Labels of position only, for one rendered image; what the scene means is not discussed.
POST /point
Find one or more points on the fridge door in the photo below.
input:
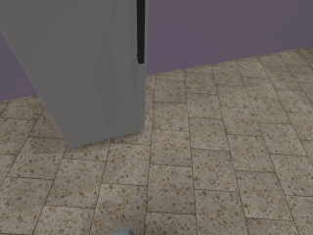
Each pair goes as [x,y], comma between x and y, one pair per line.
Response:
[81,55]

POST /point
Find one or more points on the handle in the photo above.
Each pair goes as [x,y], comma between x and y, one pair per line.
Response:
[141,4]

